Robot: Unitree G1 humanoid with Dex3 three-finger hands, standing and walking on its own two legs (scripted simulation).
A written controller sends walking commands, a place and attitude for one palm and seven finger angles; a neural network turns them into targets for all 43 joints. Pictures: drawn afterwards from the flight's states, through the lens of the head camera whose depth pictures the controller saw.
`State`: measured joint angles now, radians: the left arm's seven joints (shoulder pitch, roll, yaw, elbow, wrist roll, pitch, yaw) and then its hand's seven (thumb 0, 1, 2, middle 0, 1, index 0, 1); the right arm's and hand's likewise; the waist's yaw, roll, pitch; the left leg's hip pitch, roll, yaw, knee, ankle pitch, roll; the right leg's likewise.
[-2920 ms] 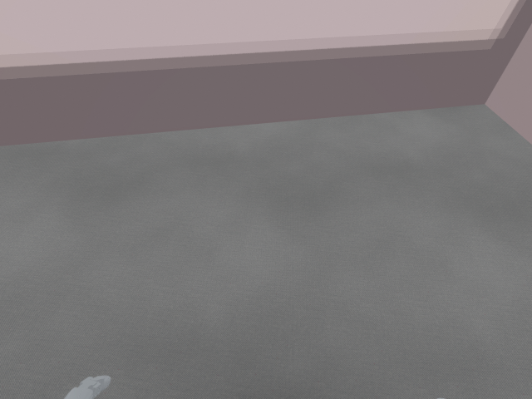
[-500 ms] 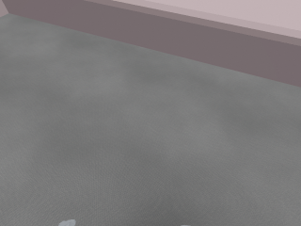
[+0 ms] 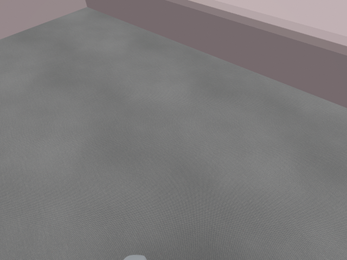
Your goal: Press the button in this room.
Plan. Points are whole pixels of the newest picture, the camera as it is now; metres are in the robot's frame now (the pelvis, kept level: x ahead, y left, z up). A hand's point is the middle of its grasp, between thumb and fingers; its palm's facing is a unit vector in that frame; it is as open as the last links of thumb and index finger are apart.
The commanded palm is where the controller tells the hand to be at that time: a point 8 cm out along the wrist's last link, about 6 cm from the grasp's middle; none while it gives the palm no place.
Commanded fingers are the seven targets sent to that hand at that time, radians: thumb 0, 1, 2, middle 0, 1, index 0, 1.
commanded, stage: turn or walk to find it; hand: left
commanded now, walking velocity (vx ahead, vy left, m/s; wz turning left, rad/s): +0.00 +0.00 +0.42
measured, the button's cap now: out of the picture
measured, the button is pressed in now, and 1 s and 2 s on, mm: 0 0 0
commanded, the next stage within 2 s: none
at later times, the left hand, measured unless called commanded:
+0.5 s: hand out of the picture +0.02 +0.25 -0.16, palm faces +0.20 -0.95 -0.26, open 7.4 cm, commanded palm none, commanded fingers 0.00 0.90 0.90 -0.20 -0.30 -0.20 -0.30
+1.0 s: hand out of the picture -0.10 +0.22 -0.18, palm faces +0.44 -0.87 -0.22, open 7.4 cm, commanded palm none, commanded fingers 0.00 0.90 0.90 -0.20 -0.30 -0.20 -0.30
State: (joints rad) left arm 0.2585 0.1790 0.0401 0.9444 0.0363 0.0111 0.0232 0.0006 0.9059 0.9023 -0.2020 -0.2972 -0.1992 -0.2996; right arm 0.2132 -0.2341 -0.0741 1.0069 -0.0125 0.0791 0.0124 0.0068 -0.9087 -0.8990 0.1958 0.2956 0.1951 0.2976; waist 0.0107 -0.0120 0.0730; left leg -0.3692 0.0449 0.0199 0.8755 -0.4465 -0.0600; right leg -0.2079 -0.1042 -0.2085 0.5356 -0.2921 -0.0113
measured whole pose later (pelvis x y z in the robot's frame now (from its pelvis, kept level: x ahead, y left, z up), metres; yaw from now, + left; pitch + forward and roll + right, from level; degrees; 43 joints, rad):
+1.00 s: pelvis -0.07 +0.02 -0.01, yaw +25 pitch -1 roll +0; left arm 0.23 0.20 0.05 0.95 0.03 0.02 0.02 0.00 0.91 0.90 -0.20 -0.30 -0.20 -0.30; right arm 0.22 -0.23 -0.07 1.00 -0.01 0.06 0.01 0.01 -0.91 -0.90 0.20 0.30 0.19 0.30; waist 0.01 -0.03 0.08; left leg -0.30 0.04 0.05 0.69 -0.39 -0.05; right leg -0.24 -0.14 -0.23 0.59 -0.31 0.02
